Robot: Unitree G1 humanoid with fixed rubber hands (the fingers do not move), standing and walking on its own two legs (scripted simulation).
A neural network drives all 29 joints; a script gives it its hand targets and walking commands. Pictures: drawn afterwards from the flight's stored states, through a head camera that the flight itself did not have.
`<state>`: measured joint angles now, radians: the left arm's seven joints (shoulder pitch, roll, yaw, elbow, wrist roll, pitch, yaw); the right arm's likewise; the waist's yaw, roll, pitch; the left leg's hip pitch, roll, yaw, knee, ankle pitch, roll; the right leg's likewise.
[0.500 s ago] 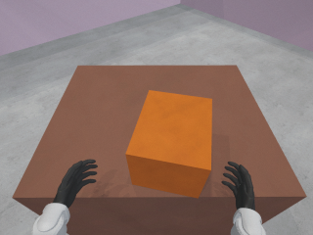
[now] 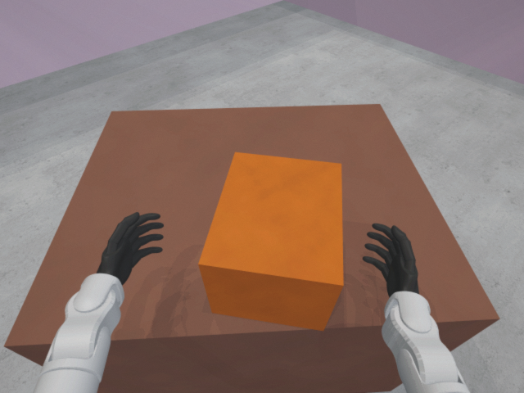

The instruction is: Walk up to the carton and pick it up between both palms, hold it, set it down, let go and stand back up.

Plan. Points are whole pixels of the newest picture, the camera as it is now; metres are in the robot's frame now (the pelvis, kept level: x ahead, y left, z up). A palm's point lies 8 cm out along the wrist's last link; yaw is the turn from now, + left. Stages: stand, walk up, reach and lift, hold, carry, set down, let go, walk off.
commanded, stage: reach and lift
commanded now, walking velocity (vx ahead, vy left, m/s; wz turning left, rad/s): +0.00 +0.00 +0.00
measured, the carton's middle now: (277, 237) +0.39 -0.02 -0.03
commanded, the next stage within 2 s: none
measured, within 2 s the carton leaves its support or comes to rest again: neither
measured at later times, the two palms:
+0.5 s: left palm (133, 207) +0.38 +0.21 +0.09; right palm (399, 236) +0.31 -0.20 +0.08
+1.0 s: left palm (156, 166) +0.44 +0.18 +0.12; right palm (393, 195) +0.37 -0.20 +0.10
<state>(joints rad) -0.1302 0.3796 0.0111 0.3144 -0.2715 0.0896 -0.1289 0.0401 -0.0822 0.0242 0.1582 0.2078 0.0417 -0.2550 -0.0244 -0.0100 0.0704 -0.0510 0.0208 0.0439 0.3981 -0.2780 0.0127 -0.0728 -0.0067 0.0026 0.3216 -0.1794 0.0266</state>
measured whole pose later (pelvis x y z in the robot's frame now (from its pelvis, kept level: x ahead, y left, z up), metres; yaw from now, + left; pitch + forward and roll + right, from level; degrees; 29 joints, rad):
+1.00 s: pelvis -0.01 +0.00 +0.00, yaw +1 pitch +5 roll -2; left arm -0.92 0.39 -0.03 1.14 -0.24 0.04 -0.09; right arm -0.75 -0.11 -0.04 0.89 0.24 0.05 -0.24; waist -0.14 0.00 -0.05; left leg -0.29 0.02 0.02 0.47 -0.27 0.01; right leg -0.29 0.00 -0.02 0.36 -0.15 0.02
